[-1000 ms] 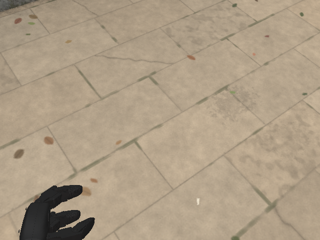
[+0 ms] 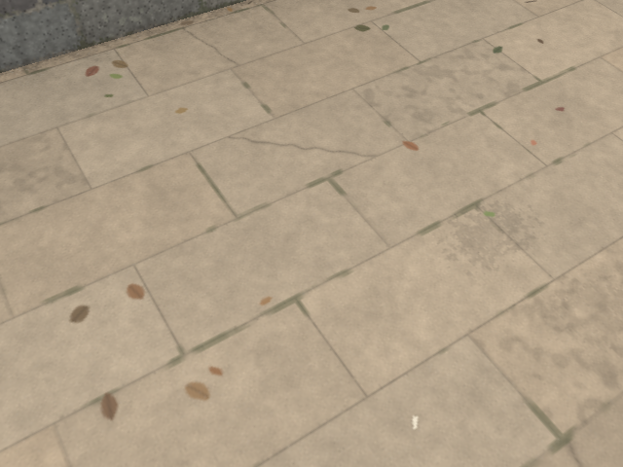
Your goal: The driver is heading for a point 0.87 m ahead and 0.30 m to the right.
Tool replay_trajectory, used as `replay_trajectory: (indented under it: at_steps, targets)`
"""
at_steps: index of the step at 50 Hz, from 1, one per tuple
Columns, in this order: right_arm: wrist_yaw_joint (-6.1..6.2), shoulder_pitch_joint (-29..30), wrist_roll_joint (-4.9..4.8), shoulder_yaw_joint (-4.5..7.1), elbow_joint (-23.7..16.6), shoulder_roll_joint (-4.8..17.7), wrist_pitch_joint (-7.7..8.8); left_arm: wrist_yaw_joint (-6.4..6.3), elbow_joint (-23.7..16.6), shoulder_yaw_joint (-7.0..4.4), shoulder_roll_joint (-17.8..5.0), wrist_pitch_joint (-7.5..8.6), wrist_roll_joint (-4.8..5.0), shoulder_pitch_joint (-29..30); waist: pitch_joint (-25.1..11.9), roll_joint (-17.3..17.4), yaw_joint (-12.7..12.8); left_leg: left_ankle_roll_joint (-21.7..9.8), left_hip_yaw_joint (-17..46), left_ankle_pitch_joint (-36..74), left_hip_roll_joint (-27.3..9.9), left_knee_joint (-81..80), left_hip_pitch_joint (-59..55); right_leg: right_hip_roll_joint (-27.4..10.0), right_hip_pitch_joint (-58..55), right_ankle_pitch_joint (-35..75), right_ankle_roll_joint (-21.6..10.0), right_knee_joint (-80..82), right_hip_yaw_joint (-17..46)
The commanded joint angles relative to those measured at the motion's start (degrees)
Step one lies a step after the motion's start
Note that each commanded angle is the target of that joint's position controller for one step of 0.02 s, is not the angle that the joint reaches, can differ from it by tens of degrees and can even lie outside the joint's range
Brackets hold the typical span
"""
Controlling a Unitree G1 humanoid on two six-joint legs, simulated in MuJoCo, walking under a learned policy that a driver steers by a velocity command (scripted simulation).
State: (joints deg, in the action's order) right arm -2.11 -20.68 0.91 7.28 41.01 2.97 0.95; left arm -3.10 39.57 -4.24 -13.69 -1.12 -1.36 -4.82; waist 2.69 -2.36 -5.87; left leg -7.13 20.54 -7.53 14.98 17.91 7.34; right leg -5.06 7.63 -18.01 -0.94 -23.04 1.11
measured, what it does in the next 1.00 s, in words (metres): steps on the spot: right foot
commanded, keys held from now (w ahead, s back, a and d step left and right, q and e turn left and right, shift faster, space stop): shift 1.00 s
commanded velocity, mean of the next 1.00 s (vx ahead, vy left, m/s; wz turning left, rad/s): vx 0.07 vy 0.00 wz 0.00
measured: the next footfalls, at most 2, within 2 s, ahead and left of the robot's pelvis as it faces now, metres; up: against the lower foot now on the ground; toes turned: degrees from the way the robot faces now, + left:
right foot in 0.86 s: -0.02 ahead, -0.18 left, +0.00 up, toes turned -5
left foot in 1.44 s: +0.07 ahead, +0.15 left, +0.00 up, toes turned -13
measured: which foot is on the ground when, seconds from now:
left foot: down 0.00-1.00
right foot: up 0.00-0.84, down 0.86-1.00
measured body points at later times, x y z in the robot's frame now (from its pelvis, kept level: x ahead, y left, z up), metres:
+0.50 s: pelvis +0.01 +0.00 +0.00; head +0.03 +0.00 +0.45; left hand +0.07 +0.30 -0.13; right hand -0.03 -0.20 -0.15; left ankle -0.01 +0.05 -0.75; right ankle -0.05 -0.17 -0.74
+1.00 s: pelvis +0.02 -0.02 +0.00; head +0.04 -0.01 +0.45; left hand +0.06 +0.26 -0.15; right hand -0.06 -0.17 -0.15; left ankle -0.01 +0.05 -0.75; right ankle -0.06 -0.18 -0.74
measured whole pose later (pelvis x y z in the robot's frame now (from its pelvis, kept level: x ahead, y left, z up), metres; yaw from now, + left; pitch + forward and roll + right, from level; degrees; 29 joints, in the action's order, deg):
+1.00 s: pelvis +0.02 -0.02 +0.00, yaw -1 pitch +3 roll +1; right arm -0.7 -31.1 1.4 4.5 55.0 -3.1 1.8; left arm -2.1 55.2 -5.3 -15.1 -2.0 -0.7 -17.2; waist -1.0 -2.5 -3.1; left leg -5.9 19.6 -10.7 14.3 19.6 8.0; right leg -6.8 7.8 -18.1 0.0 -24.1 -2.7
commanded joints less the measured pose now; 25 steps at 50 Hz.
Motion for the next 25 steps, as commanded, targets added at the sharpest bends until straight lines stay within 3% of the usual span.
replay_trajectory:
  at_steps: [1,3,5,6,7,8,12,21,22,23,25]
  targets:
    - [-0.67,2.8,-0.05,0.38,-1.5,13.3,0.13,-0.06,-2.3,-1.75,-5.8,0.75,0.05,0.5,-4.4,10.5,3.7,6.8,11.0,15.3,-13.0,-3.4,2.1,3.7,-4.6,1.3,0.9,-2.4,-5.2]
    - [-0.73,1.5,-0.28,0.14,-0.3,13.3,0.27,0.2,-1.1,-1.35,-5.0,0.75,-0.12,-0.9,-4.3,11.5,4.3,6.8,11.4,11.8,-13.2,-4.4,2.0,3.4,-4.0,-0.2,0.8,-1.2,-5.4]
    - [-0.47,0.4,0.28,-0.22,0.2,12.1,0.35,0.07,0.2,-1.82,-6.2,0.69,-0.01,-1.1,-3.3,9.9,3.9,6.8,12.0,10.1,-13.7,-5.0,2.3,3.3,-3.8,0.4,0.9,-0.8,-5.1]
    - [-0.72,-0.2,-0.85,-0.34,1.1,10.8,0.02,-0.26,-0.1,-1.5,-5.5,1.5,0.03,1.4,-3.4,11.7,3.6,6.2,12.4,0.9,-14.4,-10.1,5.3,1.4,-5.8,-0.7,-0.3,-0.8,-4.0]
    - [-0.5,-0.4,-0.61,0.62,0.8,13.2,-0.5,-0.12,2.3,-2.73,-8.6,1.43,-1.15,-3.0,-2.6,10.9,4.5,6.0,13.1,1.3,-13.3,-8.1,4.7,2.6,-5.3,-1.3,0.1,-2.7,-5.1]
    - [-0.29,-0.7,-0.43,0.92,0.9,13.7,-0.68,-0.12,3.7,-2.97,-8.5,1.39,-1.24,-4.5,-2.8,10.0,4.8,5.8,12.4,1.0,-13.4,-7.8,4.0,2.6,-4.3,-1.8,0.1,-2.5,-5.4]
    - [0.37,-3.1,-0.21,1.06,2.5,13.1,-0.97,-0.29,7.2,-3.04,-8.0,1.65,-1.0,-6.6,-1.5,10.6,4.8,6.2,12.0,-1.4,-13.5,-8.6,4.9,2.6,-3.4,-1.0,0.0,-1.4,-5.7]
    - [1.27,-6.5,0.24,0.85,6.9,12.1,-1.11,-0.14,13.4,-3.64,-9.6,1.98,-0.62,-10.6,-1.0,9.8,5.2,7.5,11.1,1.2,-13.9,-9.0,5.4,1.5,-4.2,0.1,-0.1,-1.0,-5.8]
    - [0.4,-6.5,-0.16,-0.43,7.2,9.5,-0.74,-0.21,12.1,-2.7,-7.6,2.18,0.66,-7.0,-1.7,10.3,4.8,7.0,11.1,-4.4,-14.6,-11.3,8.2,0.1,-6.9,1.4,-0.9,0.6,-4.6]
    - [0.88,-5.4,1.26,-0.29,7.6,11.6,-0.26,0.05,12.6,-2.82,-8.5,1.24,0.06,-9.0,-0.1,6.2,5.3,6.9,11.3,0.5,-14.2,-8.0,6.9,1.3,-5.1,2.5,0.2,0.6,-5.4]
    - [1.03,-5.0,1.43,0.06,7.9,13.7,-0.01,0.43,13.0,-3.18,-9.8,0.6,0.38,-11.6,-2.1,8.4,5.6,8.0,11.0,6.6,-14.5,-6.6,6.3,0.7,-5.0,2.3,0.4,-1.9,-5.2]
